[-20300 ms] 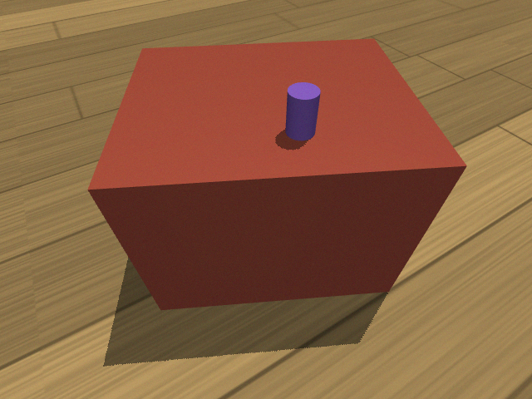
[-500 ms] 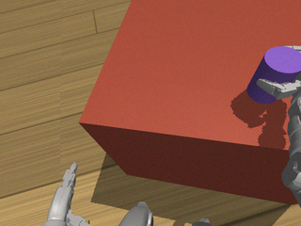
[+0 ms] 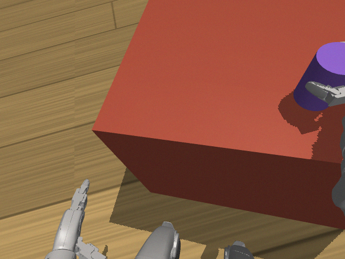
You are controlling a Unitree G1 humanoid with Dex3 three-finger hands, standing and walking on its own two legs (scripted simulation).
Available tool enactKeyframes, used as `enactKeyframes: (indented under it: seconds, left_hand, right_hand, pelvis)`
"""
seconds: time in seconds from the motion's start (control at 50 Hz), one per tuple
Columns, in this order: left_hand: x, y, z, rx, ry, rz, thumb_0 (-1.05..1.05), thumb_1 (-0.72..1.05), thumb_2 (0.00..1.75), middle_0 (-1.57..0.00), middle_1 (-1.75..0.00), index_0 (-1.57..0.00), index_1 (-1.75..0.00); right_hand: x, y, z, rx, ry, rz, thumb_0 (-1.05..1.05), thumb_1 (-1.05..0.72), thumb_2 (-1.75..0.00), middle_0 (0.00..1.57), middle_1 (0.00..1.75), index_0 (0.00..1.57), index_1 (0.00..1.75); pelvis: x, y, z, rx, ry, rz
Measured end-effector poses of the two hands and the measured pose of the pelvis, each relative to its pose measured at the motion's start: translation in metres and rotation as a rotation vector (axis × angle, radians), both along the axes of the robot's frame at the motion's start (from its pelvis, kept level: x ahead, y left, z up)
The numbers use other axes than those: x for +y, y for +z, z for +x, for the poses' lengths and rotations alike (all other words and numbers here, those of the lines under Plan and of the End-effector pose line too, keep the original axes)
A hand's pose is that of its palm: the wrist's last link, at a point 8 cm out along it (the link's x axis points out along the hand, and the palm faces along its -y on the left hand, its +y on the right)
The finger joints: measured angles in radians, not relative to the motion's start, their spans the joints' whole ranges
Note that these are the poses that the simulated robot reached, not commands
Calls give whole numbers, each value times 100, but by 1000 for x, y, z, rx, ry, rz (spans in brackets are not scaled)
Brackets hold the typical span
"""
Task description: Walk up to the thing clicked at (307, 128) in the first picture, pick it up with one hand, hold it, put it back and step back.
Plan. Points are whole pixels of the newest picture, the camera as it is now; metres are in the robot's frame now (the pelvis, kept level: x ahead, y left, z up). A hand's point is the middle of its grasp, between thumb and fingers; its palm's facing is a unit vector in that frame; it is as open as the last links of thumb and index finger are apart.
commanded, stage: open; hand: right
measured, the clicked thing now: (324, 79) +0.53 -0.22 +0.07
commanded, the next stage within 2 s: withdraw in 0.42 s
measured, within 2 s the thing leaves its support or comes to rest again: neither
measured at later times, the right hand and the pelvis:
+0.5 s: hand (335, 72) +0.53 -0.24 +0.09, palm faces +0.22 +0.98 +0.01, open 15.5 cm; pelvis +0.01 +0.00 +0.00, yaw +0 degrees
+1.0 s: hand out of the picture +0.52 -0.29 +0.19, palm faces +0.26 +0.97 -0.01, open 17.4 cm; pelvis +0.03 +0.00 +0.03, yaw -1 degrees
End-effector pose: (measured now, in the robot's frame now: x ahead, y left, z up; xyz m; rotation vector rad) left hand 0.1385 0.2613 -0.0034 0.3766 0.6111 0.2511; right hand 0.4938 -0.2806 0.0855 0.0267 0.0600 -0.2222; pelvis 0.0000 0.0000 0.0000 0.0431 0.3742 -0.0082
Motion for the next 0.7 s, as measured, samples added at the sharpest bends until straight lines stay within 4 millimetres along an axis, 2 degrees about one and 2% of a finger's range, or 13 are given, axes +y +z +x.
enactKeyframes:
  seconds: [0.12,0.22,0.28,0.38,0.46,0.64,0.7]
  left_hand:
    - [-1,1,0,-9,-3,-2,-1,-52,4,-7,-5,-7,-4]
    - [1,1,-2,3,6,4,-1,-52,4,-7,-5,-7,-5]
    - [1,1,-2,8,8,3,-1,-53,5,-7,-5,-6,-5]
    - [-1,-1,2,15,6,-6,-1,-54,6,-6,-5,-6,-5]
    - [-2,0,7,7,5,-13,-1,-55,6,-7,-5,-6,-5]
    - [-2,0,12,11,2,-19,-1,-55,6,-7,-5,-6,-6]
    - [0,3,10,14,12,-18,-1,-54,5,-7,-5,-6,-6]
  right_hand:
    - [-1,0,1,-4,-8,-3,-1,60,-93,70,92,78,95]
    - [-3,1,4,-12,-8,-24,-1,58,-70,78,80,82,81]
    - [-2,4,6,-24,-3,-21,-1,58,-55,77,71,80,71]
    - [-3,3,7,-12,-2,-13,-1,61,-33,66,53,67,52]
    - [-3,2,6,-6,1,-11,-2,60,-22,53,40,54,39]
    - [-4,1,5,-11,2,-10,-2,56,-11,25,19,25,18]
    - [-8,7,5,-20,-8,-11,-2,55,-9,18,15,18,14]
  pelvis:
    - [1,-2,-1,-1,-3,2]
    - [1,-2,0,5,0,2]
    - [0,-2,2,7,-1,3]
    - [0,-1,5,8,-1,2]
    - [-1,0,8,6,-3,2]
    - [-1,1,11,3,-5,0]
    - [-1,3,12,-3,-2,-1]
